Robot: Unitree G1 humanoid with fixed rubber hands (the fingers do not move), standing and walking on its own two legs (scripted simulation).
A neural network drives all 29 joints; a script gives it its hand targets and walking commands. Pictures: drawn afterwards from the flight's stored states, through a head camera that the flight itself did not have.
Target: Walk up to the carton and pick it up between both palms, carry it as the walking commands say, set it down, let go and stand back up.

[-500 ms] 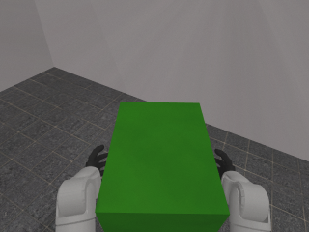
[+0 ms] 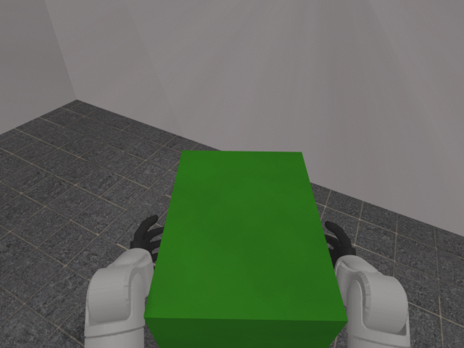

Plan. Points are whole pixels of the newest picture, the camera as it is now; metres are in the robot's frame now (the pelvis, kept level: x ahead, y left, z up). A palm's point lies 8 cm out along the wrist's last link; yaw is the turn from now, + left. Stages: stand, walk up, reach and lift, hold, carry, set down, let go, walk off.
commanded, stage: carry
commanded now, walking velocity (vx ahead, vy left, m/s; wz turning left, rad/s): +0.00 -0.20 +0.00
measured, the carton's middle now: (240, 260) +0.30 +0.00 +0.03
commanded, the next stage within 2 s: none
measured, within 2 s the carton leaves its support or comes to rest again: neither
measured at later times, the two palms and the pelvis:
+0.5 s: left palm (212, 277) +0.23 +0.05 +0.08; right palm (419, 306) +0.21 -0.26 +0.07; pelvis -0.04 -0.10 +0.01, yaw -2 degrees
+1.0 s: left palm (256, 295) +0.21 -0.02 +0.08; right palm out of the picture +0.19 -0.33 +0.09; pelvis -0.07 -0.16 +0.01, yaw -4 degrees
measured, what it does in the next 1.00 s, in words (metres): steps to the right: right foot, then left foot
